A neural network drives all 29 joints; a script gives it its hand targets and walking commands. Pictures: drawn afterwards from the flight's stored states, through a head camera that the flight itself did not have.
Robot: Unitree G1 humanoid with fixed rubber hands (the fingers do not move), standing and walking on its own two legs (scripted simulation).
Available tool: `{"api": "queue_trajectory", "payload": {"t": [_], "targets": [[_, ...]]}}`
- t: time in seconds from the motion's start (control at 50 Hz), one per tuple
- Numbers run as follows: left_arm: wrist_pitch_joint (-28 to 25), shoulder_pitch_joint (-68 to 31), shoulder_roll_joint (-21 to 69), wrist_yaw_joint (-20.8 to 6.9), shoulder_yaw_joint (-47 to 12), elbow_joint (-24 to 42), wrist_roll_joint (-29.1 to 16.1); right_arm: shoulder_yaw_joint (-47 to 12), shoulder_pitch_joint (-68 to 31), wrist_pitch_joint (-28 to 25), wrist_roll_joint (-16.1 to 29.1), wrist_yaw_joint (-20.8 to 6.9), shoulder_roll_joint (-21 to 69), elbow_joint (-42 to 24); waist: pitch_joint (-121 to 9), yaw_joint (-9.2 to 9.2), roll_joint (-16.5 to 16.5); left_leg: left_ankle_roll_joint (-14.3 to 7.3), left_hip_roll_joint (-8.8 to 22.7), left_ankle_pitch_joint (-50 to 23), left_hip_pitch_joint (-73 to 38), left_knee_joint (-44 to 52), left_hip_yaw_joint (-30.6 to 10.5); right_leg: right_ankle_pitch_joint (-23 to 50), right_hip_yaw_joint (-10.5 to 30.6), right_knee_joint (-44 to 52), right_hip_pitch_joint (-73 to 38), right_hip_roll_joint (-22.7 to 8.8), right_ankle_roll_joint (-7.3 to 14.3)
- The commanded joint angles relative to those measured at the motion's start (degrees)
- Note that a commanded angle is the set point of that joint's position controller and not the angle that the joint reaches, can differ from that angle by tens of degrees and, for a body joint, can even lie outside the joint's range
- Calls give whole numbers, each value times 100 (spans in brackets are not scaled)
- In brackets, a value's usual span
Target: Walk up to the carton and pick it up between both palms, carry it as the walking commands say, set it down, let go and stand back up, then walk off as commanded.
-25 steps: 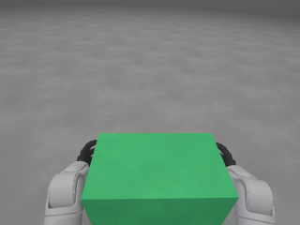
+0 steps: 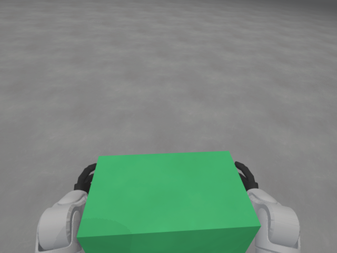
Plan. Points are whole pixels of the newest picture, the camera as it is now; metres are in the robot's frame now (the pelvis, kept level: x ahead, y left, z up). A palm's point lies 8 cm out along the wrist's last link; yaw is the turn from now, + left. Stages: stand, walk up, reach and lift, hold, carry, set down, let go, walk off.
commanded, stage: carry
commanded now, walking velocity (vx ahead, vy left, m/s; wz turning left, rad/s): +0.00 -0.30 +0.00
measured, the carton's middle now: (166, 226) +0.21 +0.01 +0.03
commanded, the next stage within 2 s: none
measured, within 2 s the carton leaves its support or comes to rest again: neither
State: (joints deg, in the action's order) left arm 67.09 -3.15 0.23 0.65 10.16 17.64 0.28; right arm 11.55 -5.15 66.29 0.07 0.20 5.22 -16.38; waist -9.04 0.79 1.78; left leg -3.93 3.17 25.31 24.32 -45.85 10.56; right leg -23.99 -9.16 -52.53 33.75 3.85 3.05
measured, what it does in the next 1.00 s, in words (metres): steps to the right: right foot, then left foot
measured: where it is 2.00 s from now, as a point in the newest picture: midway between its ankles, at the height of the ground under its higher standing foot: outside the picture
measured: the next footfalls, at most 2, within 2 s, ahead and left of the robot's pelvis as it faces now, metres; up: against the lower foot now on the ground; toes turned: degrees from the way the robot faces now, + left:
right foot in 0.26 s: +0.05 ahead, -0.26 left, +0.00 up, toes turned -7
left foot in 0.46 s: +0.03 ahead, -0.06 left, +0.00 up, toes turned +11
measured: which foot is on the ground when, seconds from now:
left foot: down 0.00-0.26, up 0.28-0.44, down 0.46-0.66, up 0.68-0.94, down 0.96-1.00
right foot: up 0.00-0.24, down 0.26-0.46, up 0.48-0.64, down 0.66-0.98, up 1.00-1.00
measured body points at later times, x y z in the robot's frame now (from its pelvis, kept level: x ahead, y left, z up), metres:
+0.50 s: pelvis -0.05 -0.18 +0.00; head -0.07 -0.18 +0.45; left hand +0.21 +0.00 +0.07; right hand +0.21 -0.35 +0.07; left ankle -0.01 -0.07 -0.71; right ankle +0.00 -0.25 -0.70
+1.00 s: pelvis -0.11 -0.37 +0.00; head -0.15 -0.35 +0.45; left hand +0.13 -0.17 +0.07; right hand +0.16 -0.52 +0.09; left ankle -0.12 -0.29 -0.71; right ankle -0.03 -0.35 -0.70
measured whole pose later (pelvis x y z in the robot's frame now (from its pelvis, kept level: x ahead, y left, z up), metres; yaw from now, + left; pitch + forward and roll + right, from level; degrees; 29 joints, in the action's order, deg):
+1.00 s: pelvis -0.11 -0.37 +0.00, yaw +2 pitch +2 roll +1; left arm 66.8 -1.0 1.9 0.2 10.5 22.2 0.9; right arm 11.3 -2.4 65.3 1.8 0.0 5.2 -20.2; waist -7.7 0.9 4.7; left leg -2.9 1.2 23.4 21.0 -42.4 11.1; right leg -15.4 -14.5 -38.6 27.3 4.7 9.0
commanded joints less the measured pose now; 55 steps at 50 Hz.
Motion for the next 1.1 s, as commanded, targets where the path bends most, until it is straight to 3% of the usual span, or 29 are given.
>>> {"api": "queue_trajectory", "payload": {"t": [0.0,0.02,0.04,0.1,0.16,0.22,0.26,0.28,0.36,0.42,0.44,0.46,0.48,0.52,0.6,0.64,0.66,0.7,0.74,0.8,0.86,0.92,0.94,0.96,0.98,1.0,1.02,1.04,1.08], "targets": [[-85,-3096,4708,-1246,-4401,1001,-1856,-4358,-2595,22,1406,-1024,4209,-1184,-716,-223,-134,-811,2679,-2983,-1550,2263,-3259,98,1540,-2214,1335,-828,-456],[-86,-2881,4714,-1244,-4386,916,-1801,-4372,-2734,21,1441,-1064,4094,-1386,-712,-191,-7,-594,2360,-3141,-1591,2062,-2688,272,1478,-2148,1279,-800,-518],[-91,-2820,4503,-1252,-4452,1035,-1718,-4352,-2362,21,1315,-1020,3908,-1355,-856,-187,-732,-373,2055,-2775,-1362,2044,-2172,219,1179,-1663,963,-777,-582],[-130,-2679,4644,-1136,-4458,1033,-1556,-4369,-2417,7,1490,-1102,3940,-1398,-681,-157,-1373,-121,1742,-3781,-1054,2022,-1594,-34,580,-616,269,-674,-636],[-59,-2471,4527,-1124,-4390,1002,-1439,-4337,-2132,56,1338,-1101,3632,-1494,-535,-150,-2331,133,1697,-2638,-265,2149,-1306,242,260,987,-905,-587,-532],[-45,-1896,4245,-1110,-4146,707,-1252,-4223,-1530,139,1164,-1159,3709,-891,-752,-65,-1211,314,1234,-3171,-213,862,-776,476,-74,2526,-2028,-364,-564],[-58,-1990,4332,-1166,-4094,665,-1281,-4317,-1818,199,1131,-1206,3667,-1104,-1015,-26,1446,828,25,317,1285,-690,-73,3881,2180,2910,-2491,-2103,178],[-106,-2143,4485,-1162,-4053,870,-1298,-4539,-2659,127,1471,-1203,3921,-1555,-1090,-40,2094,690,21,1572,1442,-1108,-124,4516,2162,2634,-2488,-2323,800],[-237,-2525,4563,-1074,-4193,1434,-1315,-4682,-2918,-9,1876,-1273,4108,-1715,-1029,-75,473,447,11,535,897,-932,-148,3775,1562,2444,-2166,-1857,758],[-177,-2000,4246,-1041,-4265,1152,-1256,-4372,-2078,43,1571,-1199,3837,-1247,-1107,-271,705,345,136,-1278,-825,1435,-216,2483,572,1679,-1287,-1275,312],[-162,-2283,4177,-1093,-4142,1141,-1224,-4374,-2268,60,1603,-1273,3898,-1044,-815,-304,90,155,1019,-1457,-1489,2173,-1324,1346,527,973,-437,-1038,95],[-113,-1879,4232,-1151,-4029,837,-1241,-4315,-1958,15,1564,-1147,3892,-1045,-1000,-290,-1343,-592,2846,-2477,-2065,2582,-3592,-548,288,-191,833,-418,-267],[-146,-2481,4316,-1181,-4239,1353,-1460,-4214,-1863,-47,1459,-1108,3943,-1039,-779,-237,-2148,-1134,3340,-2242,-1552,2673,-4137,-897,1184,-1208,739,-804,-280],[-133,-2745,4538,-1260,-4422,1121,-1665,-4339,-2526,-55,1455,-1001,3979,-1444,-303,-204,-1026,-632,2701,-1323,-841,2705,-3047,-208,1289,-1247,726,-988,-314],[-112,-2259,4542,-1270,-4403,1220,-1581,-4488,-2054,-55,1308,-985,3890,-1635,-695,19,-1682,216,1781,-760,491,2187,-1301,335,476,1136,-1662,-784,-285],[-102,-2095,4673,-1303,-4209,1088,-1537,-4452,-2100,-18,1211,-938,3761,-1672,-686,78,626,391,692,18,1002,-329,-134,-162,696,3027,-2533,-858,-251],[-116,-1819,4288,-1319,-4127,1014,-1498,-4498,-1629,53,1066,-965,3603,-1453,-359,39,2711,690,-360,1571,1958,-1823,17,487,2946,3803,-1941,-2359,398],[-110,-2144,4339,-1307,-4136,1074,-1444,-4486,-2282,85,1388,-1059,3813,-1432,-382,84,1392,480,-219,1177,1508,-3004,-436,104,2708,3889,-1020,-2278,1006],[-80,-2203,4485,-1138,-4189,1134,-1385,-4381,-2500,79,1648,-1136,3935,-1436,-646,7,174,497,95,554,1318,-2465,-377,957,2042,3314,-1549,-2124,1059],[-110,-2150,4283,-1083,-4008,1154,-1303,-4516,-2406,82,1627,-1143,3809,-1304,-412,19,709,504,56,375,1302,-1749,-315,395,1903,3428,-1846,-1919,801],[-71,-1933,4136,-1061,-4100,1118,-1216,-4400,-1992,132,1455,-1142,3704,-1074,-433,-31,335,255,-2,341,252,-870,-228,144,1723,3703,-1201,-1798,787],[-70,-2203,4498,-1124,-4318,1142,-1554,-4307,-2055,92,1515,-1024,3987,-1207,-1082,-120,820,152,-26,-128,-388,907,-294,1887,1555,3090,-1867,-1557,724],[-63,-2342,4433,-1126,-4332,1257,-1566,-4308,-1845,96,1465,-1041,3907,-1159,-1001,-187,367,104,11,-736,-1468,1656,-138,1700,1143,3135,-1115,-1343,160],[34,-2629,4610,-1109,-4444,1284,-1621,-4196,-1760,158,1449,-1084,4013,-929,-887,-272,-651,-111,802,-465,-2703,2701,-1135,1562,674,2328,-104,-964,-384],[80,-2628,4487,-1159,-4577,1349,-1619,-4130,-1530,49,1513,-1128,4019,-772,-246,-493,-3318,-1241,3676,-552,-2336,3444,-4384,-401,134,-871,1863,-354,-1102],[41,-3038,4589,-1164,-4611,1519,-1708,-4166,-1852,-10,1476,-1067,3983,-1196,23,-282,-2924,-1316,3738,-1869,-1585,3115,-4594,-650,1789,-2172,1716,-847,-623],[-52,-3639,4475,-1152,-4514,1864,-1824,-4255,-2360,35,1483,-1034,4196,-1371,-51,-324,-1290,-1153,3316,-2531,-1276,2855,-3719,-220,1963,-2960,1324,-889,-707],[-25,-3011,4528,-1099,-4484,1391,-1673,-4263,-2122,115,1425,-1084,4090,-1298,-201,-217,-651,-483,2550,-1985,-1020,2695,-2469,377,1830,-2485,901,-897,-546],[-64,-2581,4227,-1152,-4292,1634,-1537,-4333,-2023,98,1432,-1090,3983,-1517,-515,-95,-317,-14,1784,-2939,-870,2129,-1202,484,907,-1678,52,-844,-625]]}}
